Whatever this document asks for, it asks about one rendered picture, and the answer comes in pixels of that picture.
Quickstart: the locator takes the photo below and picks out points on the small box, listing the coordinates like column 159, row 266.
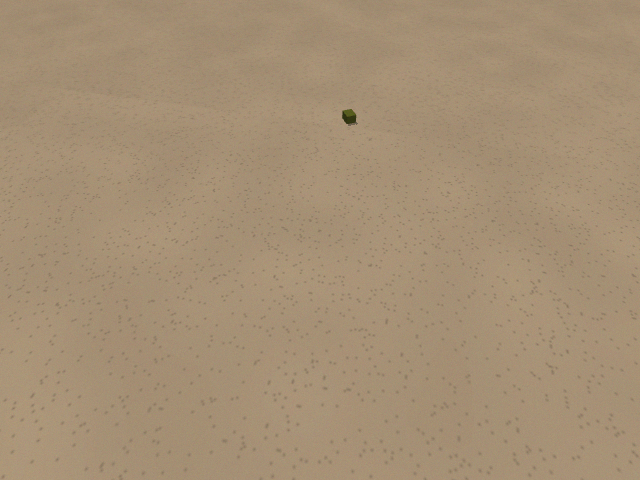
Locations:
column 349, row 116

